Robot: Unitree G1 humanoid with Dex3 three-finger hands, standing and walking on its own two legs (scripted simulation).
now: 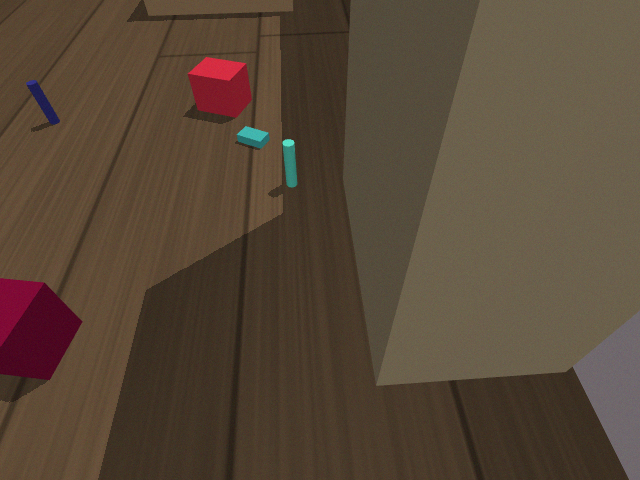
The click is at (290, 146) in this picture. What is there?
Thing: slim round
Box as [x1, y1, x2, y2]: [282, 139, 296, 186]
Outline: 286,139 282,142 286,183 288,186 294,186 296,185 294,143 292,140
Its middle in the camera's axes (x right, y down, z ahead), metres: -0.13 -0.32 +1.77
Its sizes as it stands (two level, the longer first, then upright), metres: 0.052 0.052 0.233
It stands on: the floor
